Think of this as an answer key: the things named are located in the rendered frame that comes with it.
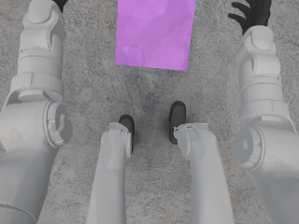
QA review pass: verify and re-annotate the robot left forearm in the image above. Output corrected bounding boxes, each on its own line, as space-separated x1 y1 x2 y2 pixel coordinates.
0 0 66 145

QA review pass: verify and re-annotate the left robot hand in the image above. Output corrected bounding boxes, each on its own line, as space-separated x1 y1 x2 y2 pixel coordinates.
52 0 68 13

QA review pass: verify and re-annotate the robot right upper arm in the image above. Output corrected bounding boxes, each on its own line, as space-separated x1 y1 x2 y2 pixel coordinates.
231 125 299 224

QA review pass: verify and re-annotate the right robot thigh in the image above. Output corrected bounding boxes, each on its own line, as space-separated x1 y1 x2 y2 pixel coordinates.
181 128 235 224

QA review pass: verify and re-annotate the robot left upper arm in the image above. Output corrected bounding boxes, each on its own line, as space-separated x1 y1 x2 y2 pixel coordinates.
0 100 73 224

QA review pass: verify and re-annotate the robot right forearm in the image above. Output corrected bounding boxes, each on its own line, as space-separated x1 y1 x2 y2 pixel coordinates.
235 25 299 138

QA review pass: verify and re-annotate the robot right shin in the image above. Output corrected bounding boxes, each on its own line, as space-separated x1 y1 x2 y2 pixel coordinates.
173 123 218 151

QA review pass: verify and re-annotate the right robot hand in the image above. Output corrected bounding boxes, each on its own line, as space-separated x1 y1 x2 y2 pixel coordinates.
228 0 272 35

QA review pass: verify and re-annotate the carton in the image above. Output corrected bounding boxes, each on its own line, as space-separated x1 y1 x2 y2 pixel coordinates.
115 0 196 71

